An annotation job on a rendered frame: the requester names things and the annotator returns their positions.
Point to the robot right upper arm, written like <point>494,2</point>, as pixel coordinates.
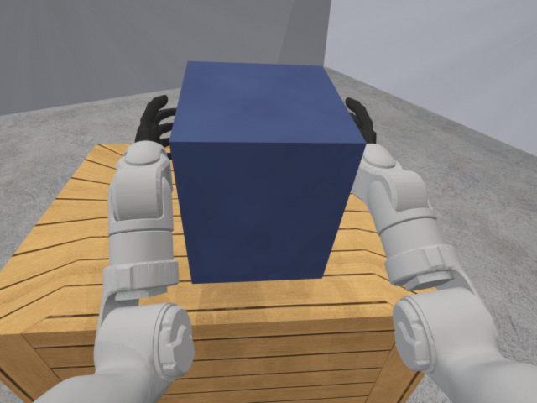
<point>448,335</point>

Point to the robot left upper arm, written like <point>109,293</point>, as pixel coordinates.
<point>140,350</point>

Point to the left robot hand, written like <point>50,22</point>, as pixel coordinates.
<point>149,128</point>

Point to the carton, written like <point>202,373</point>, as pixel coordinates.
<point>264,157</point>

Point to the pedestal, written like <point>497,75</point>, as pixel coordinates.
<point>328,340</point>

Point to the left robot forearm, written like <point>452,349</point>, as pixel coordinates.
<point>140,226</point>

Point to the right robot forearm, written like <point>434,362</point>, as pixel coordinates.
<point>416,251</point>

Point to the right robot hand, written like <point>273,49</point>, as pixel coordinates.
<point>362,120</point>

